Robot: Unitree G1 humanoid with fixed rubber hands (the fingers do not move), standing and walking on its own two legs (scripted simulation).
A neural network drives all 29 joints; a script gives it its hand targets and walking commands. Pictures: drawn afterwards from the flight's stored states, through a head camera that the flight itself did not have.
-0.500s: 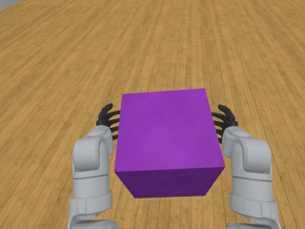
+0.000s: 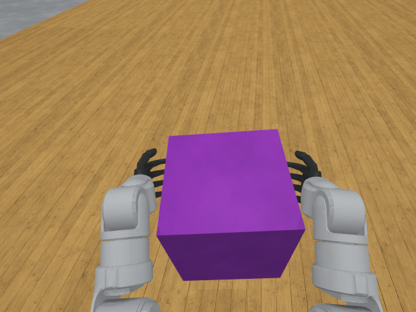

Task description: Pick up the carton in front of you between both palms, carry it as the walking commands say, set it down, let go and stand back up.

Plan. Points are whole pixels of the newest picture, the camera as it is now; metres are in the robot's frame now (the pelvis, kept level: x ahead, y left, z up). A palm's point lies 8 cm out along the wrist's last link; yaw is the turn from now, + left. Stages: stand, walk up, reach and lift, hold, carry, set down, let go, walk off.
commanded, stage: carry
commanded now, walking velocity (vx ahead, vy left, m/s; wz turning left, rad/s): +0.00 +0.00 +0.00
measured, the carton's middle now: (227, 210) +0.33 +0.00 +0.04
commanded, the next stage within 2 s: none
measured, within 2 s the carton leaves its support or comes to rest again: neither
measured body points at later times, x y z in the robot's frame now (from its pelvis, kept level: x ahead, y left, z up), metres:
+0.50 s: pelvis -0.03 +0.00 +0.00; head -0.05 +0.00 +0.45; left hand +0.31 +0.15 +0.12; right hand +0.30 -0.15 +0.12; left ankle +0.01 +0.09 -0.73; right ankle -0.03 -0.10 -0.73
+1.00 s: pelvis -0.04 +0.00 +0.00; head -0.06 +0.00 +0.45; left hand +0.30 +0.16 +0.12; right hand +0.29 -0.15 +0.12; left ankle +0.01 +0.09 -0.73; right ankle -0.03 -0.10 -0.73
